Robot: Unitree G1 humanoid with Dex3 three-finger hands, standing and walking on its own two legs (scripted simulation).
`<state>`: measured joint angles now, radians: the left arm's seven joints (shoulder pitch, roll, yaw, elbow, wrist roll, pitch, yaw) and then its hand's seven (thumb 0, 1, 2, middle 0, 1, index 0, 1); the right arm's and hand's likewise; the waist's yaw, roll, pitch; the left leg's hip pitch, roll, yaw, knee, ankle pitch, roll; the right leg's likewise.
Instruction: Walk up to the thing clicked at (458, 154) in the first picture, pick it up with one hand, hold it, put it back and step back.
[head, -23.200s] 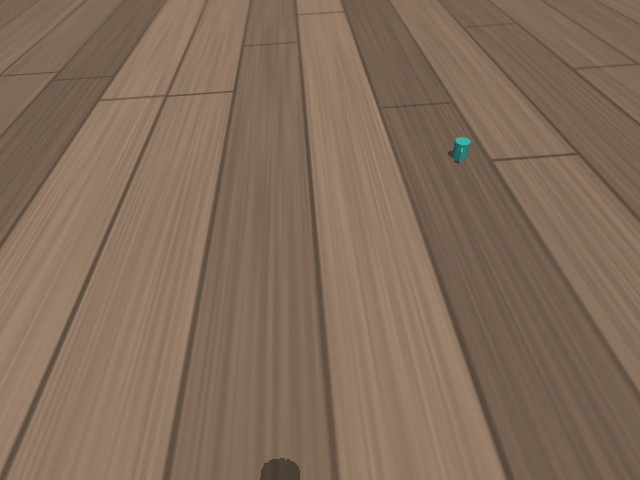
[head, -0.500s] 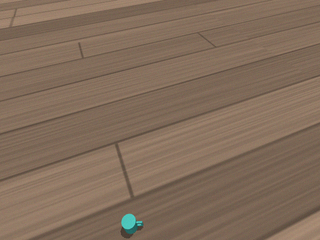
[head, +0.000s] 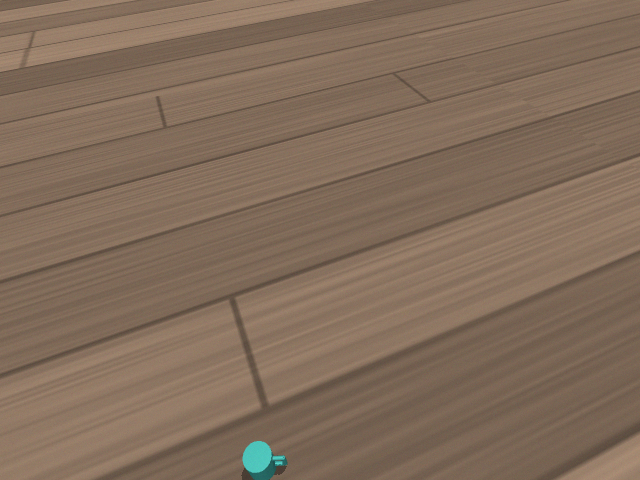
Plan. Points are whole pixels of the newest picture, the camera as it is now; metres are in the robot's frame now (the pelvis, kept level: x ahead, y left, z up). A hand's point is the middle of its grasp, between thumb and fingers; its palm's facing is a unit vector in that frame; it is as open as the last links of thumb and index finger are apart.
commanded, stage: walk up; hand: left
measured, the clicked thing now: (266, 461) +0.38 +0.22 -0.73
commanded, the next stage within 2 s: none
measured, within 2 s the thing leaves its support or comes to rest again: neither
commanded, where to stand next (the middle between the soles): +0.04 +0.03 m, yaw +0 degrees
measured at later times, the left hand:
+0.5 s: hand out of the picture +0.08 +0.27 -0.15, palm faces -0.06 -0.92 -0.38, open 7.3 cm
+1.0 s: hand out of the picture +0.01 +0.29 -0.15, palm faces -0.04 -0.87 -0.49, open 7.3 cm
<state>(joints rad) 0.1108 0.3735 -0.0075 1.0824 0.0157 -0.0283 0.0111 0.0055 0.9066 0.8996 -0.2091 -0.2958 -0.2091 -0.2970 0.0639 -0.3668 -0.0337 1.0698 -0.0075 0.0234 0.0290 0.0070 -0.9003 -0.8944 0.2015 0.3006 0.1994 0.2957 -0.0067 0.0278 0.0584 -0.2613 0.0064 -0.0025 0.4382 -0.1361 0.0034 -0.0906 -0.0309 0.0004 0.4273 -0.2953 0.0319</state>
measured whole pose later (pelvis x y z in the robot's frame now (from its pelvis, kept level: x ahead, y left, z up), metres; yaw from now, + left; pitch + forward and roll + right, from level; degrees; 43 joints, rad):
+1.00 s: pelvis -0.05 +0.00 -0.02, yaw +1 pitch -1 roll +1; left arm 0.16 0.38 0.04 0.94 0.04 0.02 0.04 0.00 0.91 0.90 -0.21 -0.30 -0.21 -0.30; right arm 0.04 -0.43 -0.11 0.87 -0.02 0.12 0.04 0.01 -0.90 -0.89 0.20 0.30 0.20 0.30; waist 0.01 0.05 0.19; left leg -0.54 -0.12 -0.14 1.14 -0.47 -0.01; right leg -0.32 -0.07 0.01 0.68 -0.34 0.01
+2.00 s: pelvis -0.08 +0.00 -0.01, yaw +2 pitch -2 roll +0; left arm 0.17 0.41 0.05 0.92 0.00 0.04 -0.02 0.01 0.91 0.90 -0.21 -0.30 -0.21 -0.30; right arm 0.21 -0.36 -0.02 0.93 -0.04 -0.01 -0.01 0.01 -0.90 -0.89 0.21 0.30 0.20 0.30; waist -0.01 -0.03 0.12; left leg -0.29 0.02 0.02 0.62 -0.30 0.01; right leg -0.36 0.04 0.08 0.88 -0.49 -0.02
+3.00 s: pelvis -0.02 -0.03 +0.00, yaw -3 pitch -2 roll +1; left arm 0.27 0.39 0.06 0.96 0.04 -0.05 -0.04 0.01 0.91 0.90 -0.21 -0.30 -0.21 -0.30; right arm 0.30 -0.43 -0.05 1.01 -0.01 -0.01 0.00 0.01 -0.90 -0.89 0.20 0.30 0.20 0.30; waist 0.01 0.01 0.05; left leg -0.36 0.01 -0.04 0.88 -0.46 0.02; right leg -0.13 0.02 -0.02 0.51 -0.35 -0.05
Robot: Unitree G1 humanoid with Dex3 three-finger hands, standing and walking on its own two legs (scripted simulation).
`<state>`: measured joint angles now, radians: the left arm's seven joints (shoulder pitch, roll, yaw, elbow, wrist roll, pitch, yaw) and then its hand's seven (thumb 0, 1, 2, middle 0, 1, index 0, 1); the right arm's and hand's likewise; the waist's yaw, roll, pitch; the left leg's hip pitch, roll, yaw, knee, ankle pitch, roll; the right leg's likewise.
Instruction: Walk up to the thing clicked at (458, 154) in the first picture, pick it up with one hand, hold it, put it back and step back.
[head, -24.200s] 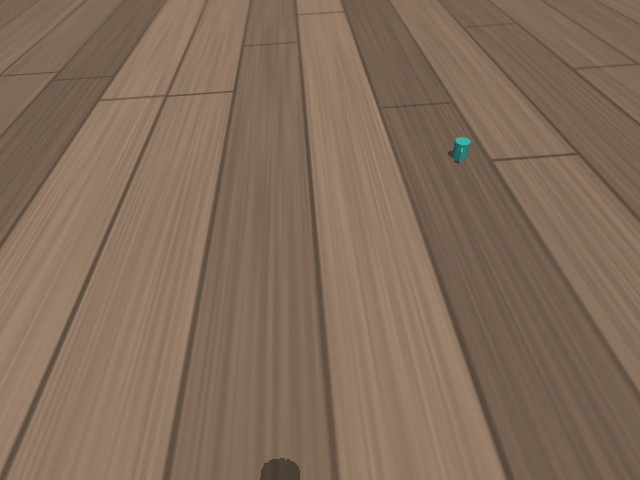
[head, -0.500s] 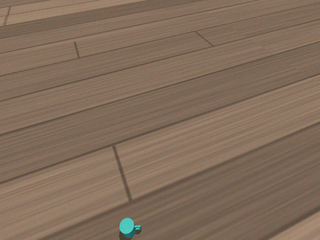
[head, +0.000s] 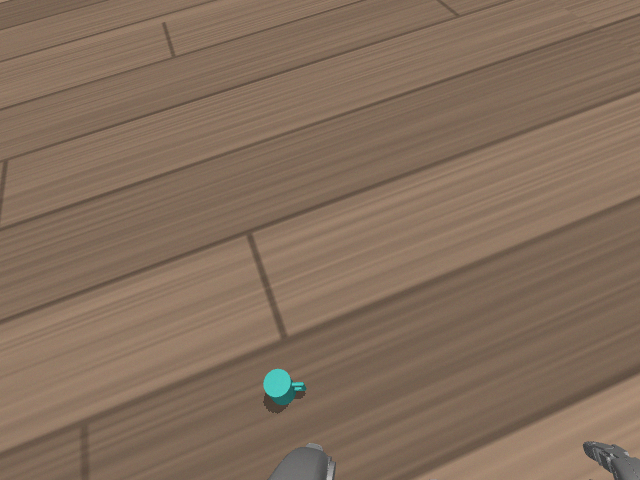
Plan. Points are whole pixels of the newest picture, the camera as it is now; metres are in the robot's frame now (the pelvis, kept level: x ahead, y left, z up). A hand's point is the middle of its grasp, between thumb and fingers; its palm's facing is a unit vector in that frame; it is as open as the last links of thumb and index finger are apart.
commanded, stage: walk up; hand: left
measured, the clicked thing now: (286, 387) +0.43 +0.21 -0.71
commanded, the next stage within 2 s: none
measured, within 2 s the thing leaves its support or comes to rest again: neither
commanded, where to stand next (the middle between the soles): +0.09 +0.02 m, yaw -1 degrees
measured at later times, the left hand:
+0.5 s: hand out of the picture +0.08 +0.29 -0.15, palm faces +0.00 -0.93 -0.37, open 7.3 cm
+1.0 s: hand out of the picture +0.05 +0.27 -0.15, palm faces +0.01 -0.93 -0.36, open 7.3 cm
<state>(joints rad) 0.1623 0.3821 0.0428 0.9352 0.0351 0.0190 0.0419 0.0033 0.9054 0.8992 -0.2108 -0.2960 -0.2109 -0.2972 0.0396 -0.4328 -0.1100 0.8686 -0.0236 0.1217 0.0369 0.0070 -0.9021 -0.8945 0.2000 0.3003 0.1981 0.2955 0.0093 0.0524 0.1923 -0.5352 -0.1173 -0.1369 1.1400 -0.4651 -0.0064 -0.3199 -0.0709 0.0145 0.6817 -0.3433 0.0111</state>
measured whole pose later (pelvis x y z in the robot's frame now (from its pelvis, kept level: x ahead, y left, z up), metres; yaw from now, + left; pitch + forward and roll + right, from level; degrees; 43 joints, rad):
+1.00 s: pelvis -0.03 +0.00 +0.00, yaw +1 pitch -2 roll +0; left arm 0.17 0.41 0.05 0.92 0.00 0.04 -0.02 0.01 0.91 0.90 -0.21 -0.30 -0.21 -0.30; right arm 0.21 -0.36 -0.02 0.93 -0.04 -0.01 -0.01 0.01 -0.90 -0.89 0.21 0.30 0.20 0.30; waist -0.01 -0.03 0.12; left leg -0.29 0.02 0.02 0.62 -0.30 0.01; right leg -0.36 0.04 0.08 0.88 -0.49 -0.02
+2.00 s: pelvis +0.03 -0.03 +0.01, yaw -3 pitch -2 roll +1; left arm 0.27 0.39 0.06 0.96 0.04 -0.05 -0.04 0.01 0.91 0.90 -0.21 -0.30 -0.21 -0.30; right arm 0.30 -0.43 -0.05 1.01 -0.01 -0.01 0.00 0.01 -0.90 -0.89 0.20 0.30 0.20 0.30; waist 0.01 0.01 0.05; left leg -0.36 0.01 -0.04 0.88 -0.46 0.02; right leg -0.13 0.02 -0.02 0.51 -0.35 -0.05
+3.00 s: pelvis -0.03 +0.00 +0.00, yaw +4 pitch -3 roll +2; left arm 0.29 0.40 0.07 0.74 0.06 0.02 -0.05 0.01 0.90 0.90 -0.21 -0.30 -0.21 -0.30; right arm 0.35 -0.42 -0.06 0.92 -0.02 0.00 0.00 0.01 -0.90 -0.89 0.20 0.30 0.20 0.30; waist 0.04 -0.02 0.08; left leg -0.16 -0.03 -0.01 0.54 -0.39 0.00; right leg -0.32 -0.07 -0.07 0.66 -0.30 -0.05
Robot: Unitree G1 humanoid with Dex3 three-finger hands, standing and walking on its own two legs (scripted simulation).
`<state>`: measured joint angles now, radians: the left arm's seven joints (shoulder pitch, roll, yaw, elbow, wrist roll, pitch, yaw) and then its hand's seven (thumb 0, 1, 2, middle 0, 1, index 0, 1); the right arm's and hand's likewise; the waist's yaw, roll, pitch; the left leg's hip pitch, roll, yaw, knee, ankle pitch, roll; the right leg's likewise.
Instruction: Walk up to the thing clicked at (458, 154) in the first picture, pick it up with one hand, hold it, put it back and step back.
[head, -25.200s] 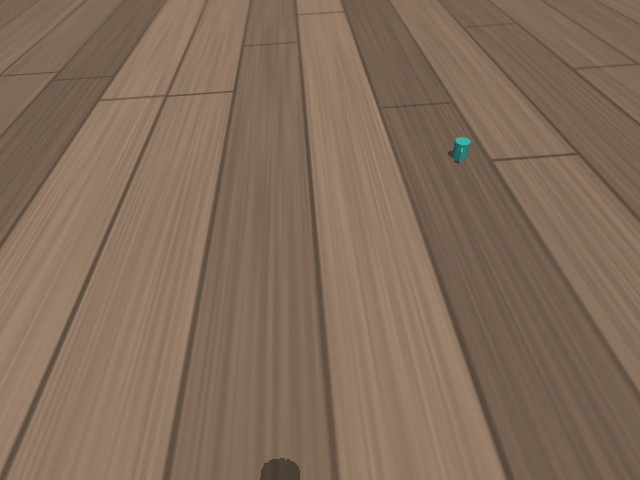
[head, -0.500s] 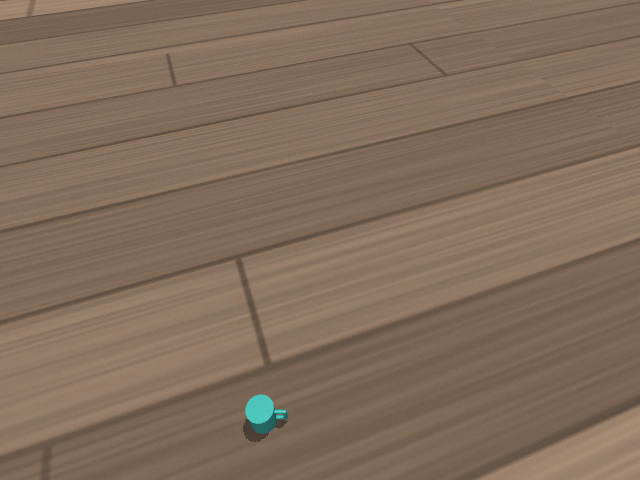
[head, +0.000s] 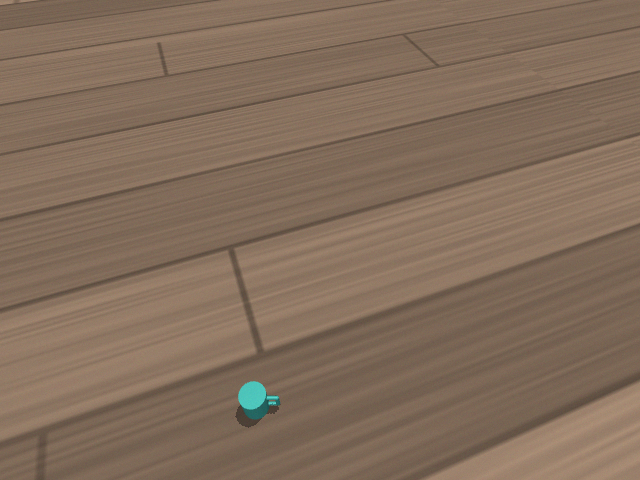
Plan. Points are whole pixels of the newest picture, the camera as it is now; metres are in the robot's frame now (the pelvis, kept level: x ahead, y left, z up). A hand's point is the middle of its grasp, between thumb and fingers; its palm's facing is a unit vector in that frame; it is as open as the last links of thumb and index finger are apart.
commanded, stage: walk up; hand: left
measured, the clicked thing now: (260, 400) +0.46 +0.20 -0.71
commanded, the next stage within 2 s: none
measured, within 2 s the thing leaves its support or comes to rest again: neither
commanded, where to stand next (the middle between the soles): +0.12 +0.02 m, yaw -2 degrees
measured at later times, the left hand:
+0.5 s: hand out of the picture +0.07 +0.29 -0.15, palm faces -0.06 -0.92 -0.38, open 7.3 cm
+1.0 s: hand out of the picture +0.13 +0.24 -0.13, palm faces -0.09 -0.91 -0.40, open 7.3 cm
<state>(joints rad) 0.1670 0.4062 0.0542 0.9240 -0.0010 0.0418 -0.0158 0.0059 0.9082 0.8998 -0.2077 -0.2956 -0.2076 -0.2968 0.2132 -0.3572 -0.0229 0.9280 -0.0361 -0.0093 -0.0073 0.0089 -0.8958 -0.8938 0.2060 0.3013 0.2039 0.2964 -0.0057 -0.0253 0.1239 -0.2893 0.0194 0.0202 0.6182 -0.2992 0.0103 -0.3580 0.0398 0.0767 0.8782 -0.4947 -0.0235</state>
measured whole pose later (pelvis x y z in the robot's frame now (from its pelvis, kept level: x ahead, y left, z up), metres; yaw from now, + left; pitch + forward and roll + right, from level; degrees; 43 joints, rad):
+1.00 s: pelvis +0.06 -0.03 +0.01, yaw -5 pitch -2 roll +1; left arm 0.27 0.39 0.06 0.96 0.04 -0.05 -0.04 0.01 0.91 0.90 -0.21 -0.30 -0.21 -0.30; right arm 0.30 -0.43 -0.05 1.01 -0.01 -0.01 0.00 0.01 -0.90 -0.89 0.20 0.30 0.20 0.30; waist 0.01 0.01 0.05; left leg -0.36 0.01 -0.04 0.88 -0.46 0.02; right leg -0.13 0.02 -0.02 0.51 -0.35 -0.05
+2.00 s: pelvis +0.00 +0.00 +0.00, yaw +2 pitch -3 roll +2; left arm 0.29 0.40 0.07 0.74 0.06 0.02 -0.05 0.01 0.90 0.90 -0.21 -0.30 -0.21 -0.30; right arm 0.35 -0.42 -0.06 0.92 -0.02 0.00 0.00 0.01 -0.90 -0.89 0.20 0.30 0.20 0.30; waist 0.04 -0.02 0.08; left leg -0.16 -0.03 -0.01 0.54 -0.39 0.00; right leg -0.32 -0.07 -0.07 0.66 -0.30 -0.05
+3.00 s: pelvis -0.07 +0.01 -0.02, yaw +0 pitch -1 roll +0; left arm 0.18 0.43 0.07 0.86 0.01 0.04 -0.01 0.01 0.91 0.90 -0.21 -0.30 -0.21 -0.30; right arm 0.27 -0.42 -0.06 0.86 -0.03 0.00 -0.02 0.01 -0.89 -0.89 0.21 0.30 0.21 0.30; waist -0.01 -0.06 0.15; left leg -0.41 0.08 -0.02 0.80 -0.39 -0.04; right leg -0.46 0.05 0.07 1.00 -0.51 -0.01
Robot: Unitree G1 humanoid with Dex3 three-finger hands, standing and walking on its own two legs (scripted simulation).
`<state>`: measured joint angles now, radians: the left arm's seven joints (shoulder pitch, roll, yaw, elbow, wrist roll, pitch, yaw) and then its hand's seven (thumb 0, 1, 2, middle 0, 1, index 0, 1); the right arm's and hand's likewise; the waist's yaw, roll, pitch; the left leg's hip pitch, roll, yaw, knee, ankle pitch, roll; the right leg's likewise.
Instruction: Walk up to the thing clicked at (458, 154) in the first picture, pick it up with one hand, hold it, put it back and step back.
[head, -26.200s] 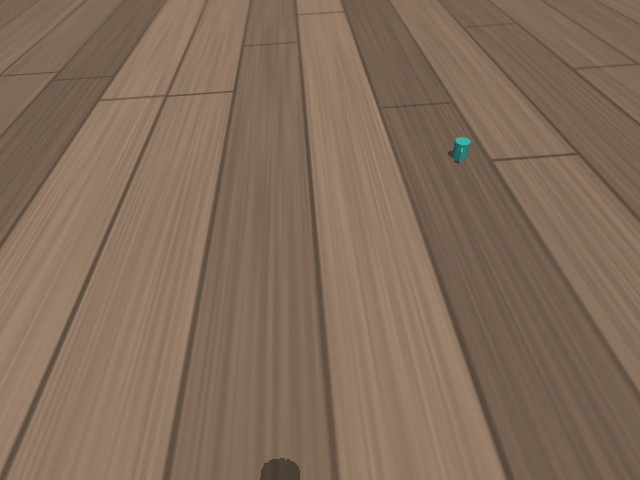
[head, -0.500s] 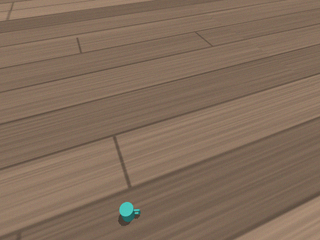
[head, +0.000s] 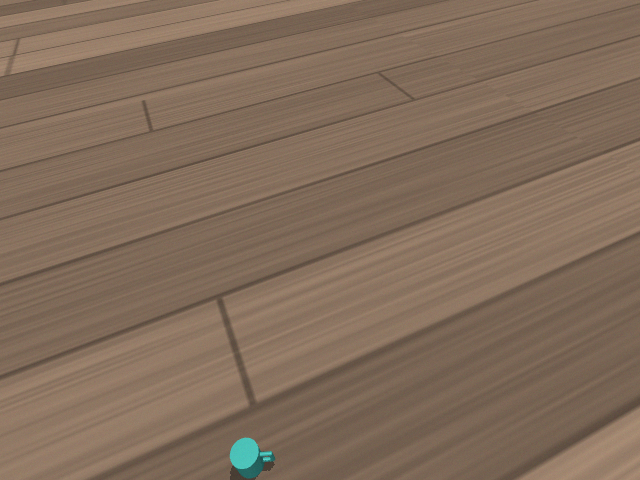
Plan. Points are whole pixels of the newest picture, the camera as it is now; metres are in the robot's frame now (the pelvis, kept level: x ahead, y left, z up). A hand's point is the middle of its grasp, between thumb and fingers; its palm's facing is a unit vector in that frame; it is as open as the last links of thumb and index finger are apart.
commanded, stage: walk up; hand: left
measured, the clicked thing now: (253, 457) +0.38 +0.27 -0.72
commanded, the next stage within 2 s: none
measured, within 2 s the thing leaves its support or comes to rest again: neither
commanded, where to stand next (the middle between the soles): +0.06 +0.06 m, yaw +3 degrees
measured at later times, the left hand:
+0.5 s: hand out of the picture +0.15 +0.29 -0.16, palm faces -0.01 -0.91 -0.41, open 7.3 cm
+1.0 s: hand out of the picture -0.02 +0.31 -0.13, palm faces +0.09 -0.91 -0.40, open 7.3 cm
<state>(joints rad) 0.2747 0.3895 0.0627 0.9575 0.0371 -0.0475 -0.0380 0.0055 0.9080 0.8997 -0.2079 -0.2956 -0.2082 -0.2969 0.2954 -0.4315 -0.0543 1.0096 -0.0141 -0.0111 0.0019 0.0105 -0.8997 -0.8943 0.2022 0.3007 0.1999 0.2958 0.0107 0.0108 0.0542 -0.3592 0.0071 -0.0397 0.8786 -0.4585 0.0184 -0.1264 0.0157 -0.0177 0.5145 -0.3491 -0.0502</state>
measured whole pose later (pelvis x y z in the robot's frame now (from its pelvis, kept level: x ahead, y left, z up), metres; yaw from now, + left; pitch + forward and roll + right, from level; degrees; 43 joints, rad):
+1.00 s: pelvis -0.07 +0.03 -0.01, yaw +7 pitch -3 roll +2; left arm 0.29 0.40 0.07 0.74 0.06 0.02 -0.05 0.01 0.90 0.90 -0.21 -0.30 -0.21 -0.30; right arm 0.35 -0.42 -0.06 0.92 -0.02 0.00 0.00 0.01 -0.90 -0.89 0.20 0.30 0.20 0.30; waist 0.04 -0.02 0.08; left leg -0.16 -0.03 -0.01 0.54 -0.39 0.00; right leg -0.32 -0.07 -0.07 0.66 -0.30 -0.05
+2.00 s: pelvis -0.13 +0.03 -0.03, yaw +4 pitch -1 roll +0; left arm 0.18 0.43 0.07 0.86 0.01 0.04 -0.01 0.01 0.91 0.90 -0.21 -0.30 -0.21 -0.30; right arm 0.27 -0.42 -0.06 0.86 -0.03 0.00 -0.02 0.01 -0.89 -0.89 0.21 0.30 0.21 0.30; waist -0.01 -0.06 0.15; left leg -0.41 0.08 -0.02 0.80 -0.39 -0.04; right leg -0.46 0.05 0.07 1.00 -0.51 -0.01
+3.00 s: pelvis -0.13 +0.03 +0.01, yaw +1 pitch -2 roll +0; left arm 0.05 0.34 0.01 1.10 0.00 0.00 -0.02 0.01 0.91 0.90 -0.21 -0.30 -0.21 -0.30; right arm 0.13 -0.36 0.01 1.10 -0.01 -0.04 -0.01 0.01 -0.90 -0.89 0.20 0.30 0.20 0.30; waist -0.01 -0.02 0.05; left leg -0.17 0.01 -0.03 0.43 -0.23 -0.01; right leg -0.15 0.01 0.01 0.41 -0.23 0.00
